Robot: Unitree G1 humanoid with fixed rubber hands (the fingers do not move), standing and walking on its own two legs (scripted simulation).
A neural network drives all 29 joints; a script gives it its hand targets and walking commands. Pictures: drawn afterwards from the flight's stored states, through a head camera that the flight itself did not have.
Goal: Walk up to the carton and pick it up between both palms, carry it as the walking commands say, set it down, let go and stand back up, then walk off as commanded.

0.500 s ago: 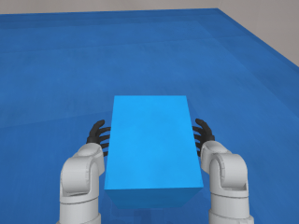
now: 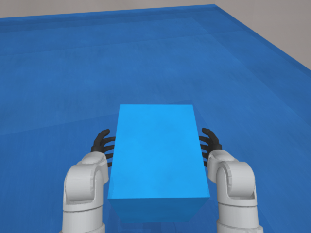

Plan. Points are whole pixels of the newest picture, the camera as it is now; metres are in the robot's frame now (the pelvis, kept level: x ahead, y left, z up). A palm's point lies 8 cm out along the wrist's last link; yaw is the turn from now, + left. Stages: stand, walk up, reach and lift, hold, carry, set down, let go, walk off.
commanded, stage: carry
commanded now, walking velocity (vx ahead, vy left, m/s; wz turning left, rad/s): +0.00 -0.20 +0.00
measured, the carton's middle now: (156, 166) +0.29 +0.02 +0.02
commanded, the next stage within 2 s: none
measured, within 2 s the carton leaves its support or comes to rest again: neither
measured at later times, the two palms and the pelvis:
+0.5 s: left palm (139, 194) +0.19 +0.05 +0.08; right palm (269, 187) +0.22 -0.22 +0.09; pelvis -0.07 -0.11 +0.01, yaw +1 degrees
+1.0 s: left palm out of the picture +0.13 -0.08 +0.08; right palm out of the picture +0.14 -0.35 +0.09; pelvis -0.14 -0.23 +0.00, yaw +2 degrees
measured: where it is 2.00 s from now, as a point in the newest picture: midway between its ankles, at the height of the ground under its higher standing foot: outside the picture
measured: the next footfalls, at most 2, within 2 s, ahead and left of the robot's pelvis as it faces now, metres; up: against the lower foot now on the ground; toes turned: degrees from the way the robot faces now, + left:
right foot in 0.04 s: +0.06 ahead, -0.16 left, +0.00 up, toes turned -4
left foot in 0.34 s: -0.04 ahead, +0.01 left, +0.00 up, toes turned +12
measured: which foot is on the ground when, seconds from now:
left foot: down 0.00-0.08, up 0.10-0.32, down 0.34-0.66, up 0.68-0.84, down 0.86-1.00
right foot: up 0.00-0.02, down 0.04-0.34, up 0.36-0.62, down 0.64-0.88, up 0.90-1.00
